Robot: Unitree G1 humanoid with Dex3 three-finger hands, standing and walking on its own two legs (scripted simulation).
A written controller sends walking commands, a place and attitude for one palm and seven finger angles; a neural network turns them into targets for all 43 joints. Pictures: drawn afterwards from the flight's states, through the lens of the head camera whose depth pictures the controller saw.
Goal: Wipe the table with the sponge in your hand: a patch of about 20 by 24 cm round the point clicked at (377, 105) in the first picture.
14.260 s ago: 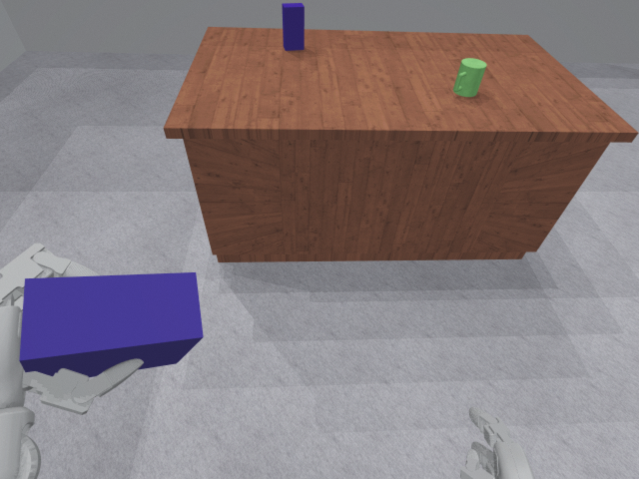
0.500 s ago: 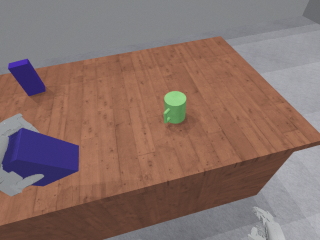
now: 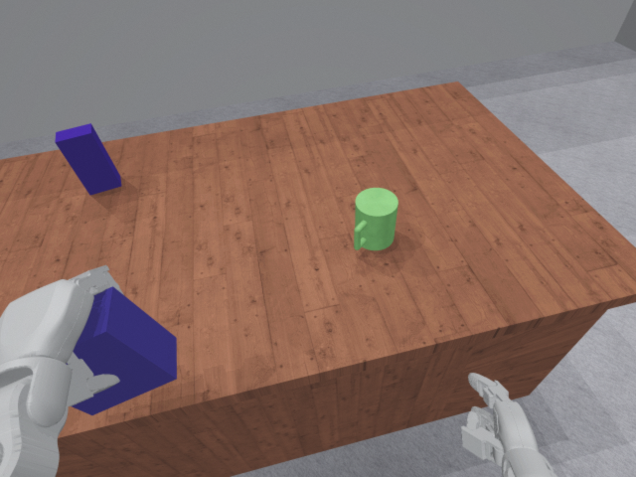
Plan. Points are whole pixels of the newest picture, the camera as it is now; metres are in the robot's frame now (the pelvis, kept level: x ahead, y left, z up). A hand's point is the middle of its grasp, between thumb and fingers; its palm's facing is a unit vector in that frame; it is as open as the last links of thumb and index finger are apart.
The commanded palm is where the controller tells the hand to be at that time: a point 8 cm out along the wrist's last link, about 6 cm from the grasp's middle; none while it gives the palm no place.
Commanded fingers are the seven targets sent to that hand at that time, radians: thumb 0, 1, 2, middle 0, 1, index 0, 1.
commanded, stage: turn the palm down, sponge in hand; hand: left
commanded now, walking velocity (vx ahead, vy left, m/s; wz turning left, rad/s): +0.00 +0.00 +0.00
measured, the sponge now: (114, 362) +0.22 +0.30 +0.04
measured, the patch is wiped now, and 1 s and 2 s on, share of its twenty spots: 0.00 0.00 0.00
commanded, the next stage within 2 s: move the sponge above the wiping area in 0.74 s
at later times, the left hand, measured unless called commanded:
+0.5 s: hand (137, 364) +0.21 +0.24 +0.07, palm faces -0.09 -0.10 -0.99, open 10.2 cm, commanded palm +0.18 +0.27 +0.17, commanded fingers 0.00 0.10 1.30 -1.20 -1.60 -1.20 -1.60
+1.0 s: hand (142, 320) +0.24 +0.24 +0.11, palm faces +0.08 -0.04 -1.00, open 10.2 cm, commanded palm +0.21 +0.25 +0.16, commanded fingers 0.00 0.10 1.30 -1.20 -1.60 -1.20 -1.60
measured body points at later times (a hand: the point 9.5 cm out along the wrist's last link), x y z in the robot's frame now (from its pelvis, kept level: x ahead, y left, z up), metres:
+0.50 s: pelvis -0.01 -0.01 +0.01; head +0.00 -0.05 +0.45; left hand +0.21 +0.24 +0.13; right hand +0.24 -0.21 -0.08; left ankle +0.05 +0.12 -0.73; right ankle -0.01 -0.14 -0.73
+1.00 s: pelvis +0.02 -0.03 +0.01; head +0.02 -0.06 +0.46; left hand +0.23 +0.24 +0.16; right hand +0.25 -0.24 -0.08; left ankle +0.05 +0.12 -0.73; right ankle -0.01 -0.14 -0.73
